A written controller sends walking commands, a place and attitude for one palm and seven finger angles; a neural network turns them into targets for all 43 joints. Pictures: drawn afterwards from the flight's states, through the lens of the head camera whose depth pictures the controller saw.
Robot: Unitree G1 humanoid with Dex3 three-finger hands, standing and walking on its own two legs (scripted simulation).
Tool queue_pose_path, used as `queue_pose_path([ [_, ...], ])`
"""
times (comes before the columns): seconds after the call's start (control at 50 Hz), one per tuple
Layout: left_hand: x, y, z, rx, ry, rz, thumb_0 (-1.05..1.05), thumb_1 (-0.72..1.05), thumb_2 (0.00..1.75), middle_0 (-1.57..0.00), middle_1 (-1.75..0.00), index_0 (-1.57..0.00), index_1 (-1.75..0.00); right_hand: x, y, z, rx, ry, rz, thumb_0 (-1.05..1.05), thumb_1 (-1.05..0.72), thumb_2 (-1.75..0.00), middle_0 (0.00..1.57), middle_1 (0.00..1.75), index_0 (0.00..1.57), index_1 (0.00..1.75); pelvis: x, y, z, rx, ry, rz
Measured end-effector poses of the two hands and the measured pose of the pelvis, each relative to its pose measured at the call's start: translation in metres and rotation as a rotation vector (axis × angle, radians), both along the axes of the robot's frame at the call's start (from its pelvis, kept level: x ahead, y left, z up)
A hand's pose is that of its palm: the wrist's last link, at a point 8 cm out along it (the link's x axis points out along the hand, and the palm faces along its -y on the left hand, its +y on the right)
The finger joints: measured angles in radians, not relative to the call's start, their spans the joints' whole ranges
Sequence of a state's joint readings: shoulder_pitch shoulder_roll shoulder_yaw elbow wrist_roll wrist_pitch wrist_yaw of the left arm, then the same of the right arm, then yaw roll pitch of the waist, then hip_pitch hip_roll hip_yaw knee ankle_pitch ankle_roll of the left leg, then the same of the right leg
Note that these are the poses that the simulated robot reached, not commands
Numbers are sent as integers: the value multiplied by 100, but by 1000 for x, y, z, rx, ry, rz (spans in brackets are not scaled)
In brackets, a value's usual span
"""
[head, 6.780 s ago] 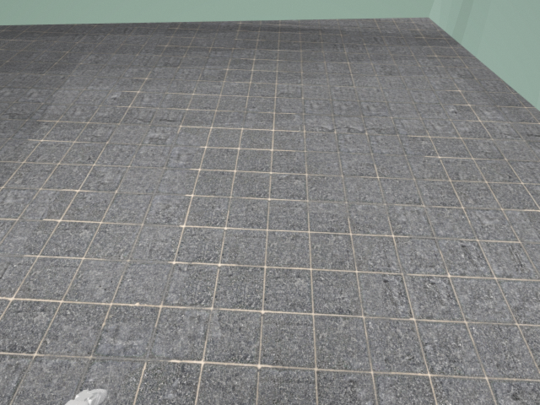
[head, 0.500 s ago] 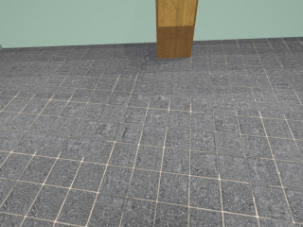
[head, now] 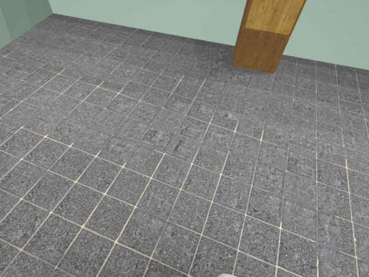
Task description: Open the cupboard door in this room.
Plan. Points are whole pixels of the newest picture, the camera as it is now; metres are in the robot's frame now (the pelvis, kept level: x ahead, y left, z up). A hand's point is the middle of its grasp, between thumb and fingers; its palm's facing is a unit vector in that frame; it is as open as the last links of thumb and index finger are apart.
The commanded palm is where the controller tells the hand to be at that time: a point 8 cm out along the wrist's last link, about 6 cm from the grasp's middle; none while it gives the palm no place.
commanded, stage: stand and wait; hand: left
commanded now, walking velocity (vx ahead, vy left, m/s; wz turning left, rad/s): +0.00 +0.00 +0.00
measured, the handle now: out of the picture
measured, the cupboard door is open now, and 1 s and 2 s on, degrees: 0 0 0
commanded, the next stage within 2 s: turn or walk to find it in 0.84 s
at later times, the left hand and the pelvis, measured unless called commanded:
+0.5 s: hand out of the picture +0.01 +0.14 -0.17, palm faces +0.04 -0.98 -0.20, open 7.3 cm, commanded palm none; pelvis +0.01 -0.03 +0.00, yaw +1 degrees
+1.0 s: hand out of the picture -0.02 +0.12 -0.18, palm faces +0.09 -0.98 -0.16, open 7.4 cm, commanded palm none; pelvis +0.00 -0.03 +0.00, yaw +3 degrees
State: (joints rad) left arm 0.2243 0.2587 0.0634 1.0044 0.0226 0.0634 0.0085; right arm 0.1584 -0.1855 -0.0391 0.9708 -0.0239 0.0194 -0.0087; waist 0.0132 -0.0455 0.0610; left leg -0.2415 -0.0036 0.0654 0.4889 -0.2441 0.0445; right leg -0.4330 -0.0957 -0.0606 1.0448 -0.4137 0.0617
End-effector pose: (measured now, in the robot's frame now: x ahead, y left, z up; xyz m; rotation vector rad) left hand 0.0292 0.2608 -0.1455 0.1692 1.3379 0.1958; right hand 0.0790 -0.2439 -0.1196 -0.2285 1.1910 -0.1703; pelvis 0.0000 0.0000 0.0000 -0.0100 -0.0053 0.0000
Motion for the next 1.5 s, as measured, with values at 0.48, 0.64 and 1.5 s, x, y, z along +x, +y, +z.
queue_pose_path([
  [0.48,-27,-72,7,-38,43,9,1,92,90,-20,-30,-20,-30,-83,-10,-29,97,223,-65,1,-91,-90,20,30,20,30,6,-31,3,25,-25,18],
  [0.64,-40,-86,5,-62,74,18,1,92,90,-20,-30,-20,-30,-105,-6,-28,109,276,-80,1,-91,-90,20,30,20,30,4,-36,5,20,-31,19],
  [1.5,2,-6,26,57,-190,148,1,91,90,-20,-30,-19,-30,-19,-4,-14,33,107,150,1,-90,-90,20,30,20,30,-23,-19,3,-9,25,240],
])
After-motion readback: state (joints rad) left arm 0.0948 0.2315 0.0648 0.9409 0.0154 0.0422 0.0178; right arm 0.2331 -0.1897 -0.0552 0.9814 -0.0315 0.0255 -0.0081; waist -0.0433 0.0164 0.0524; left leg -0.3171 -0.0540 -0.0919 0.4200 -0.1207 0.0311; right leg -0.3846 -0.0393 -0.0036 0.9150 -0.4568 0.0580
